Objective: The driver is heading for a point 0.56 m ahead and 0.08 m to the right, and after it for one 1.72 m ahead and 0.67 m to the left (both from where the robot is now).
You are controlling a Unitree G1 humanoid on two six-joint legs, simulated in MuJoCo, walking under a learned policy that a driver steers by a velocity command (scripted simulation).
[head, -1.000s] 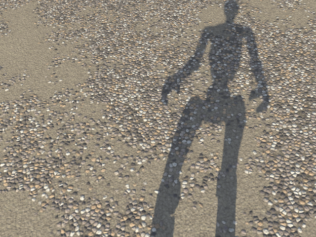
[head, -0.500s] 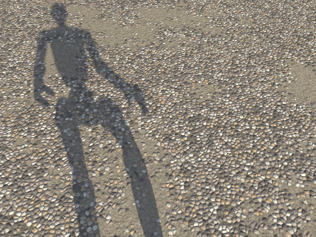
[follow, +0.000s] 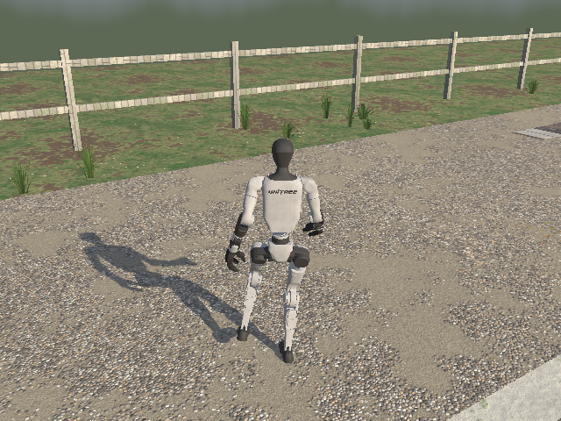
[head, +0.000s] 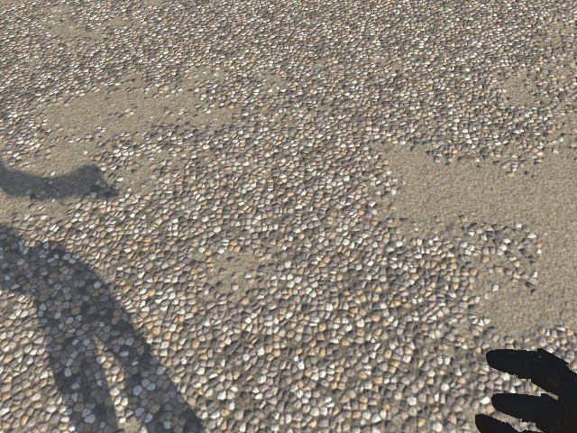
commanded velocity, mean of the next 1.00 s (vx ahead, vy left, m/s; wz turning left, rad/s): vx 1.00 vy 0.00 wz -0.36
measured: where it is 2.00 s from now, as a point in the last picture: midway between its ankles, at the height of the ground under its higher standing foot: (428, 84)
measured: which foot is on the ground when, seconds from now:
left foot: up 0.00-0.20, down 0.22-0.70, up 0.72-1.00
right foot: down 0.00-0.20, up 0.22-0.68, down 0.70-1.00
